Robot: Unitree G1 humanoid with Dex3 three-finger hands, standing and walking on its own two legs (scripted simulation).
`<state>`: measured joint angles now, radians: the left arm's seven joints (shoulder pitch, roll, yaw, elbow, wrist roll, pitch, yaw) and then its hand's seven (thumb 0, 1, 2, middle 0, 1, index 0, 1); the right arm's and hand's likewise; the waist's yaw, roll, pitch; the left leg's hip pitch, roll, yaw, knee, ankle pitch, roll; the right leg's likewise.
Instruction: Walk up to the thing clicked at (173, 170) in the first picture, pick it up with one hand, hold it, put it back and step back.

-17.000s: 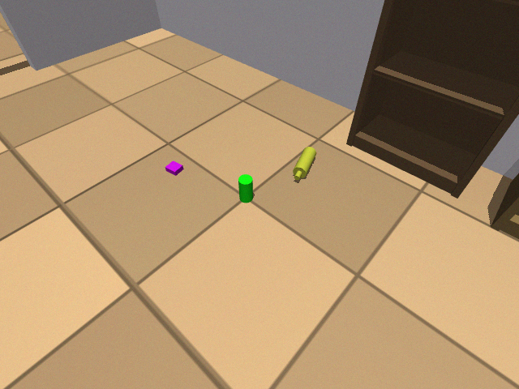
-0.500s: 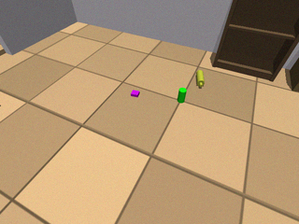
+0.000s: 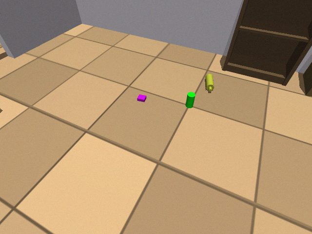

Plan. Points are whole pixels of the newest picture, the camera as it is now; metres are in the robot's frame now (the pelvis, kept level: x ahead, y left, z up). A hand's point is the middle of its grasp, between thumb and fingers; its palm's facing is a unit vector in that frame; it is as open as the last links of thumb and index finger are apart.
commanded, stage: stand
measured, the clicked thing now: (141, 98) +1.47 +0.12 -0.77
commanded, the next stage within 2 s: walk up in 0.92 s
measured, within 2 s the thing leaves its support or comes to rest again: neither
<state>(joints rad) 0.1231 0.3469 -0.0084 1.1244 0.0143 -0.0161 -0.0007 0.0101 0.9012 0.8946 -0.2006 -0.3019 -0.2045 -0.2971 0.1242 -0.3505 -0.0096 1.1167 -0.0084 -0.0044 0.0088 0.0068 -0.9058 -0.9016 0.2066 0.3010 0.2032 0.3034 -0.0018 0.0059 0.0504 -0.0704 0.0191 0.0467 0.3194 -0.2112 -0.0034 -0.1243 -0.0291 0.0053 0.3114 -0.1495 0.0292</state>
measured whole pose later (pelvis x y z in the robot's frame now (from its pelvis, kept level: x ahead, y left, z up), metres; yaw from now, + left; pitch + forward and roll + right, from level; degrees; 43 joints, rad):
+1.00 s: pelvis +0.01 +0.00 +0.00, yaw -1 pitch -1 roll +0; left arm 0.16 0.37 0.03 1.08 0.04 -0.01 -0.04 0.01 0.90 0.89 -0.20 -0.30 -0.21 -0.30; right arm 0.16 -0.36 -0.05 1.07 -0.03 -0.02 0.04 0.01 -0.90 -0.90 0.21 0.30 0.20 0.30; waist 0.01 0.00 0.02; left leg -0.09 0.02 0.06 0.39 -0.33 0.03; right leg -0.20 -0.03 0.00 0.51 -0.38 -0.01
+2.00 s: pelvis +0.42 -0.03 -0.01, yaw -1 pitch -3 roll +1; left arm 0.25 0.44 0.05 0.89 0.00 -0.05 -0.07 0.01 0.90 0.89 -0.20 -0.30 -0.20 -0.30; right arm 0.31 -0.39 -0.05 0.85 -0.01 -0.08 0.06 0.01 -0.90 -0.90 0.21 0.30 0.21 0.30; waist -0.01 -0.03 0.08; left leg -0.09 0.03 0.10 0.43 -0.29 0.02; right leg -0.52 -0.08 0.01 0.82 -0.24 0.00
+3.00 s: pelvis +0.82 -0.02 -0.01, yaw -3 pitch -2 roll +1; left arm 0.26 0.42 0.05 0.89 0.01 -0.05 -0.07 0.01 0.90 0.89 -0.20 -0.30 -0.20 -0.30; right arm 0.36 -0.42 -0.06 0.84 -0.01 -0.06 0.05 0.01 -0.90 -0.90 0.21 0.30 0.21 0.30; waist -0.04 0.00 0.09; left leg -0.11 0.02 0.12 0.49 -0.34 0.02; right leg -0.44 -0.08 -0.03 0.63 -0.20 -0.02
